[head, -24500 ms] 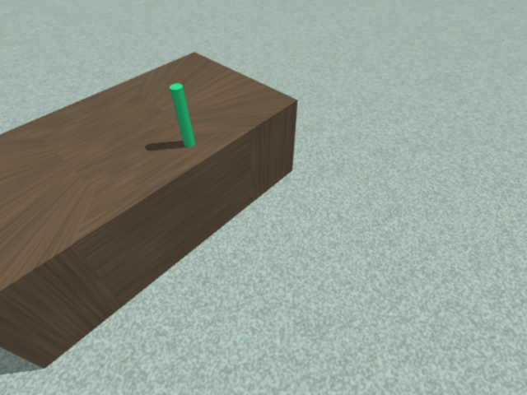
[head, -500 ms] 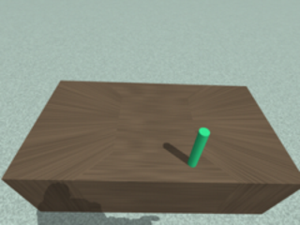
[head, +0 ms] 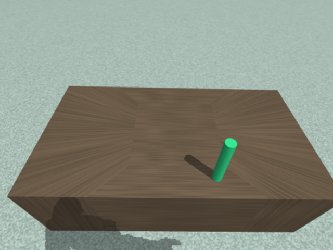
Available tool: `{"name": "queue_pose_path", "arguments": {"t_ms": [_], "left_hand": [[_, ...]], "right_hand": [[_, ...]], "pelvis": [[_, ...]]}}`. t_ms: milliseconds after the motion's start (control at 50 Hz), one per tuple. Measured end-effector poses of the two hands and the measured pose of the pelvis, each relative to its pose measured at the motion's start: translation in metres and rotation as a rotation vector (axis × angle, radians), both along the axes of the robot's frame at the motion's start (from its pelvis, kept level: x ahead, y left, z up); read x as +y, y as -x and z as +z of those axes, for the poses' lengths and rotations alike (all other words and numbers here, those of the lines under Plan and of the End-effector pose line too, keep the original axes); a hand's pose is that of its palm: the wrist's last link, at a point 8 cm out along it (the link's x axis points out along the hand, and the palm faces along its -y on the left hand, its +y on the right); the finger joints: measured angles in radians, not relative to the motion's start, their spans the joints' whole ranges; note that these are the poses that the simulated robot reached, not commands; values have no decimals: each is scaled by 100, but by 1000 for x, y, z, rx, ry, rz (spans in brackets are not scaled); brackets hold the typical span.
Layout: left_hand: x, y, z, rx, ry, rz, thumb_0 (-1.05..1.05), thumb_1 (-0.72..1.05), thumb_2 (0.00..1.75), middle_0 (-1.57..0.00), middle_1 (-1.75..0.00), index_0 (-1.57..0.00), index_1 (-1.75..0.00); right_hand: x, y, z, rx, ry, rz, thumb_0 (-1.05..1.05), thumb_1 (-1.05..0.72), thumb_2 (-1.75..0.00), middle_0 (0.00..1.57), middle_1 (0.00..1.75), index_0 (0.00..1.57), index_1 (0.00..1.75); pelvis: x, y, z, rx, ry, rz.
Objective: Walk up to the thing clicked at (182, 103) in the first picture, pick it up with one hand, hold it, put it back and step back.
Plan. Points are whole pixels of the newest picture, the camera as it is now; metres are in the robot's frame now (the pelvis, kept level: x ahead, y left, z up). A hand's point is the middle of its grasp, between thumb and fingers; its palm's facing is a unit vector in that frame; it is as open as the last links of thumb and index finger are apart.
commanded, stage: home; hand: right
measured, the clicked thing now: (223, 162) +0.49 -0.20 -0.21
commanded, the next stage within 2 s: stand in 0.40 s
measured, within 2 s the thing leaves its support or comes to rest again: neither
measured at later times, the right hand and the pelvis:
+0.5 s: hand out of the picture +0.09 -0.25 -0.15, palm faces -0.01 +0.93 -0.38, open 17.5 cm; pelvis +0.01 +0.00 +0.00, yaw +0 degrees
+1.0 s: hand out of the picture +0.09 -0.25 -0.15, palm faces -0.01 +0.93 -0.36, open 8.6 cm; pelvis +0.02 +0.00 +0.00, yaw +1 degrees
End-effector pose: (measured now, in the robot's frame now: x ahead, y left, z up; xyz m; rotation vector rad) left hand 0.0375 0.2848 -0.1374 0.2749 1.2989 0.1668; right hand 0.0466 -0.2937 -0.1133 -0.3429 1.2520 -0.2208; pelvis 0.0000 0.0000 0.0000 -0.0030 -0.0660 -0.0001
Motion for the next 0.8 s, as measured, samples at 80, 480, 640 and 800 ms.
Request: {"name": "queue_pose_path", "arguments": {"t_ms": [80,480,640,800], "left_hand": [[0,-8,1,-9,2,-5,1,90,90,-21,-31,-21,-30],[5,-43,8,-61,-9,-16,0,90,90,-21,-30,-21,-30],[8,-44,9,-54,-13,-14,0,90,90,-21,-30,-21,-30],[10,-43,10,-51,-19,-11,0,90,90,-21,-30,-20,-30]], "right_hand": [[1,-9,1,-12,-2,2,-1,52,-5,6,5,6,5],[-1,-33,6,-33,7,2,-1,54,-5,6,5,6,5],[-1,-32,5,-22,7,0,-1,44,-15,12,13,12,14],[-1,-32,3,-18,1,-3,0,-2,-58,19,25,19,26]], "pelvis": [[1,-3,0,3,-1,0],[3,-14,2,7,2,4],[4,-16,3,12,1,5],[4,-18,3,12,0,7]]}}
